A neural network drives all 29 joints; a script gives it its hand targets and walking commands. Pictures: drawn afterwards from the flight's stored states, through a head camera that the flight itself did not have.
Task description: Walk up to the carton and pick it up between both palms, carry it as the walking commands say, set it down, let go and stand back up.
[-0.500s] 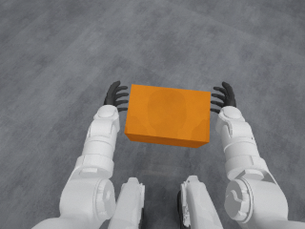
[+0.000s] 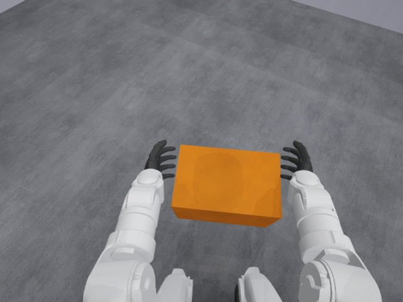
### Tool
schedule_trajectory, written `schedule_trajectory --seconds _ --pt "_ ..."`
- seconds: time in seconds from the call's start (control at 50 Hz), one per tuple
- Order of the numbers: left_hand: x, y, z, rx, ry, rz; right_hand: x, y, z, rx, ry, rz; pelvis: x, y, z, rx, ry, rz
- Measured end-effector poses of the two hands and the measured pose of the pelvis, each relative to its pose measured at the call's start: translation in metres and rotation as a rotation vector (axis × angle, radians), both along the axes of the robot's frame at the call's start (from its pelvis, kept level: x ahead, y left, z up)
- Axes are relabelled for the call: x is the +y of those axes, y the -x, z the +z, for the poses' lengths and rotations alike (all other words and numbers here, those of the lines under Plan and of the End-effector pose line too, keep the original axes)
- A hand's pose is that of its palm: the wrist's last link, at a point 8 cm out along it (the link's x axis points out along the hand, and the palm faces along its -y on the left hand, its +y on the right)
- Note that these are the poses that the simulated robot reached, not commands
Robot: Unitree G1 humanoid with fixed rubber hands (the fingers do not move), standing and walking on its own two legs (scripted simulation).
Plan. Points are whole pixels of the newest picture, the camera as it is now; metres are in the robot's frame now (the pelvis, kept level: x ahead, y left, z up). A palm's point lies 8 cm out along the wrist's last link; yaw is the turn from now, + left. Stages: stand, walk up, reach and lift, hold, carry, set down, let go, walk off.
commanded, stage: reach and lift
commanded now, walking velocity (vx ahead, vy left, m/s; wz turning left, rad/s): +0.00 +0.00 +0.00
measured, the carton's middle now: (224, 188) +0.40 -0.02 -0.12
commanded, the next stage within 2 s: none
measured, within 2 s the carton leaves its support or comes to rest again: neither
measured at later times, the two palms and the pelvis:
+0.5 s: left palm (151, 161) +0.36 +0.13 +0.06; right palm (325, 173) +0.36 -0.19 +0.06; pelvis +0.02 -0.01 +0.06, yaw +1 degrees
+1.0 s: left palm (144, 146) +0.35 +0.13 +0.14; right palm (351, 158) +0.34 -0.19 +0.13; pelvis +0.02 -0.02 +0.08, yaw +1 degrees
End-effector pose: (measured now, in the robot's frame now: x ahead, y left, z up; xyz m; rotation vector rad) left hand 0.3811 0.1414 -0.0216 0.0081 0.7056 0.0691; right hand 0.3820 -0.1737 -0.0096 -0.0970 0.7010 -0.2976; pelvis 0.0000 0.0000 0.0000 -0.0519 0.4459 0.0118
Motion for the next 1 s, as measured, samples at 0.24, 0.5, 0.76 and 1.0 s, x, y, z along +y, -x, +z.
schedule_trajectory --seconds 0.24,0.5,0.76,1.0 --pt "-0.003 0.004 0.047 -0.009 -0.017 0.000 -0.003 0.006 0.041 0.000 -0.019 0.001 -0.003 -0.010 0.030 -0.100 -0.009 0.003" --pt "-0.010 0.016 0.084 -0.005 -0.021 -0.013 -0.012 0.026 0.068 0.017 -0.042 0.002 -0.011 -0.017 0.057 -0.211 -0.024 0.004" --pt "-0.014 0.024 0.124 -0.031 -0.041 -0.015 -0.015 0.034 0.105 0.005 -0.049 0.002 -0.015 -0.018 0.070 -0.322 -0.031 0.006" --pt "-0.014 0.031 0.159 -0.047 -0.047 -0.019 -0.015 0.039 0.143 -0.008 -0.045 0.005 -0.016 -0.024 0.082 -0.427 -0.033 0.008"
